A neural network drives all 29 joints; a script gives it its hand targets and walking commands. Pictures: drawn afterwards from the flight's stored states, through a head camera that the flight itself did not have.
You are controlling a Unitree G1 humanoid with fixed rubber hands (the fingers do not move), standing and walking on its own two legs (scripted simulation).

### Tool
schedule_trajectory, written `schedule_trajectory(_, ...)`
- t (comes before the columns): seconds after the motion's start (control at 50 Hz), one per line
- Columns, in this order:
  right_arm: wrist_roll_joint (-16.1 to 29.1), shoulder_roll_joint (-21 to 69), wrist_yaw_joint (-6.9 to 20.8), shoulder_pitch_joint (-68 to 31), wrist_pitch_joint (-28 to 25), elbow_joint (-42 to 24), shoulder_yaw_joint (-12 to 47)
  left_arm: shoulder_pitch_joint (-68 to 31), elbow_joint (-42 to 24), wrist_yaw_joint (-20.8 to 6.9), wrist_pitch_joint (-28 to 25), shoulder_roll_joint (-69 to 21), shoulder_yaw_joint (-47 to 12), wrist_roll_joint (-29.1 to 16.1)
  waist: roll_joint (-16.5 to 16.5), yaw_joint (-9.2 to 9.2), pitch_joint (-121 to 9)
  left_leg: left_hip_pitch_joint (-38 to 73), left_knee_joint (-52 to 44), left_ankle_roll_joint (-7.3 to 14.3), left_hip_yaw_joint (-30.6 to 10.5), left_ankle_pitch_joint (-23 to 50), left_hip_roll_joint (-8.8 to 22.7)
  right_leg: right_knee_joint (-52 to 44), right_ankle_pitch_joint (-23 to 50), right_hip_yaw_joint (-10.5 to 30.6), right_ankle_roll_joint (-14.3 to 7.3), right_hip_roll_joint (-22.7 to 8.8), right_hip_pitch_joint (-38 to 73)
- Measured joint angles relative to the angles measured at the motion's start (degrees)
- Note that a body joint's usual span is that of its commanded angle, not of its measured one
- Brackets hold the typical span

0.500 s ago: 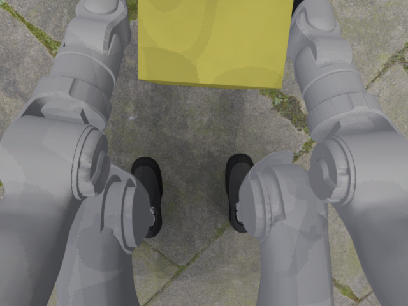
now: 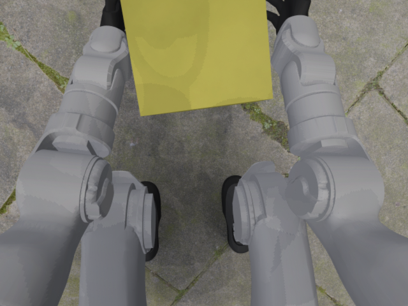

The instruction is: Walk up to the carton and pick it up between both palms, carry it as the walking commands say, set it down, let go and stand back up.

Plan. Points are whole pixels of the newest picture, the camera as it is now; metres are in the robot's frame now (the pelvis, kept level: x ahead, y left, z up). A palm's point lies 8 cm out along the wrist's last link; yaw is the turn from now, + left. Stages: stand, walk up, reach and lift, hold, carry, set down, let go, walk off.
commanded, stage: reach and lift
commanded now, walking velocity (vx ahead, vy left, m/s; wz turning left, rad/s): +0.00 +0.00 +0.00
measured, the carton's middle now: (206, 43) +0.53 -0.04 -0.20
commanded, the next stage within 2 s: none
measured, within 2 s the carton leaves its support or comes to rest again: neither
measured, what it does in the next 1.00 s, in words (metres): rises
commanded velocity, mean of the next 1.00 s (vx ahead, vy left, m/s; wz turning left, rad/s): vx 0.00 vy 0.00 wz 0.00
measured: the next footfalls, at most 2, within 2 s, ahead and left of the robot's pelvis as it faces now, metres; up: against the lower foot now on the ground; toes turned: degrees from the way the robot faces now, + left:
none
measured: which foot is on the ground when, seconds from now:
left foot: down 0.00-1.00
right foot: down 0.00-1.00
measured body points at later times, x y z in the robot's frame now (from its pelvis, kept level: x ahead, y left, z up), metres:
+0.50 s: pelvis -0.02 +0.00 +0.04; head +0.34 +0.00 +0.31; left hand +0.55 +0.10 -0.11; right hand +0.53 -0.16 -0.09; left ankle +0.10 +0.12 -0.33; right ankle +0.10 -0.12 -0.33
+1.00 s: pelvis -0.04 +0.00 +0.09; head +0.32 -0.01 +0.35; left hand +0.53 +0.11 -0.04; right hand +0.51 -0.15 -0.03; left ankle +0.10 +0.12 -0.33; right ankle +0.10 -0.12 -0.33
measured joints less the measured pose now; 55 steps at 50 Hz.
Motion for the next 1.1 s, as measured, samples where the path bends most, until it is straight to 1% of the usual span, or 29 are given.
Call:
schedule_trajectory(0.02, -0.56, 0.66, -0.75, 0.45, 0.00, -1.18, -0.67, 0.46, -0.90, 0.33, 0.27, -0.32, -0.02, -0.05, -0.15, 0.11, -0.20, 0.33, -0.28, -0.09, -0.06, 0.56, 0.00, -0.36, 0.09, 0.13, 0.19, 0.33, 0.24)
schedule_trajectory(0.04, -1.20, 1.34, -1.23, 0.97, 0.06, -2.37, -1.45, 0.86, -1.59, 0.53, 0.45, -0.66, 0.22, 0.03, -0.37, 0.10, -0.61, 0.57, -0.48, -0.11, -0.02, -0.40, -0.16, -0.75, 0.16, 0.38, 0.36, 0.58, 0.29)
schedule_trajectory(0.08, -2.04, 2.08, -0.69, 1.98, 0.37, -4.59, -2.65, 1.35, -3.27, 0.68, 0.94, -1.04, 0.62, 0.19, -0.85, 0.17, -0.92, 1.11, -1.17, -0.10, 0.09, -1.64, -0.21, -1.65, 0.48, 0.78, 0.57, 0.95, 0.63)
schedule_trajectory(0.14, -2.47, 2.54, 0.02, 3.22, 0.49, -7.03, -3.66, 1.47, -5.27, 0.95, 1.73, -1.61, 0.85, 0.78, -1.35, 0.66, -0.64, 2.33, -2.70, -0.04, 0.23, -1.43, -0.08, -3.16, 1.07, 1.10, 0.71, 1.20, 1.68)
schedule_trajectory(0.2, -3.28, 3.13, 0.29, 4.23, 0.92, -8.53, -4.64, 1.30, -6.02, 0.98, 2.72, -2.00, 1.14, 1.25, -1.29, 1.09, -0.63, 3.17, -4.16, 0.02, 0.36, -0.75, -0.22, -4.47, 1.51, 1.31, 0.74, 1.05, 2.58)
schedule_trajectory(0.28, -4.60, 4.08, 0.20, 5.15, 1.51, -10.41, -5.91, 0.41, -6.68, 0.74, 4.08, -2.16, 1.66, 1.65, -0.91, 1.22, -0.38, 4.11, -5.73, 0.02, 0.45, 0.14, -0.67, -5.79, 1.95, 1.50, 0.74, 0.61, 3.71)
schedule_trajectory(0.4, -6.06, 4.50, 0.52, 5.28, 3.10, -13.21, -7.28, -1.67, -7.47, 0.27, 5.71, -3.02, 3.50, 3.98, -0.29, 1.24, 0.79, 5.51, -7.30, 0.03, 0.17, 0.93, -1.07, -7.38, 2.43, 1.32, 0.71, 0.21, 5.41)
schedule_trajectory(0.44, -5.81, 4.24, 0.58, 4.68, 3.84, -14.90, -7.13, -2.43, -8.76, 0.24, 6.10, -3.12, 3.79, 4.37, -0.12, 1.26, 2.94, 7.08, -7.71, 0.05, 0.08, 1.00, -1.06, -7.86, 2.52, 1.26, 0.73, 0.21, 7.01)
schedule_trajectory(0.5, -6.44, 4.04, 0.94, 3.64, 4.31, -15.35, -7.41, -3.03, -9.88, 0.12, 6.59, -3.54, 5.08, 5.52, -0.13, 1.24, 4.70, 8.50, -8.27, 0.09, 0.06, 0.96, -0.82, -8.49, 2.69, 1.28, 0.72, 0.44, 8.29)
schedule_trajectory(0.56, -5.91, 3.70, 0.95, 2.63, 5.13, -17.21, -6.85, -3.41, -12.30, -0.01, 7.14, -3.61, 5.58, 5.86, -0.22, 1.40, 8.41, 11.20, -8.75, 0.07, 0.04, 0.74, -0.53, -9.03, 2.74, 1.29, 0.65, 0.72, 10.80)
schedule_trajectory(0.64, -4.67, 2.57, 0.69, -1.47, 6.12, -18.12, -5.36, -4.71, -16.54, 0.05, 8.40, -2.12, 5.18, 5.08, -1.28, 1.07, 17.56, 17.89, -9.28, -0.06, 0.16, 0.14, -0.13, -9.46, 2.45, 1.46, 0.48, 1.11, 17.11)
schedule_trajectory(0.74, -3.19, 3.33, 0.29, 0.41, 7.18, -21.14, -4.68, -2.30, -19.75, 0.25, 9.20, -2.32, 4.46, 4.08, -1.72, 1.63, 17.34, 19.17, -10.09, -0.41, 0.12, 0.04, 0.14, -10.09, 2.66, 1.51, 0.18, 1.46, 17.98)
schedule_trajectory(0.84, -3.71, 4.68, -0.36, 2.59, 7.19, -22.55, -5.29, -2.39, -19.55, -0.42, 10.36, -2.40, 4.76, 3.85, -1.14, 2.35, 17.20, 21.21, -11.67, -0.60, 0.08, 0.72, -0.17, -11.34, 3.05, 1.59, -0.02, 1.17, 19.98)
schedule_trajectory(0.9, -4.10, 4.94, -0.60, 3.11, 7.91, -23.23, -5.63, -2.77, -18.76, -0.86, 10.60, -2.84, 5.33, 4.53, -0.46, 2.76, 17.16, 22.53, -12.79, -0.61, -0.09, 1.35, -0.40, -12.47, 3.50, 1.50, -0.03, 0.94, 21.48)
schedule_trajectory(0.98, -5.59, 5.23, -0.32, 2.35, 8.50, -22.17, -6.36, -3.18, -18.01, -1.22, 11.25, -2.88, 6.17, 5.28, -0.05, 2.35, 17.11, 24.13, -14.52, -0.50, -0.33, 2.43, -0.71, -14.31, 4.33, 1.37, 0.03, 0.61, 23.40)
schedule_trajectory(1.1, -6.20, 5.02, 0.36, 1.85, 9.35, -21.84, -7.70, -4.36, -16.79, -1.44, 11.77, -3.69, 7.15, 7.16, 0.08, 1.93, 17.04, 26.16, -16.82, -0.18, -0.67, 3.77, -0.64, -17.13, 5.76, 1.19, 0.31, 0.65, 25.78)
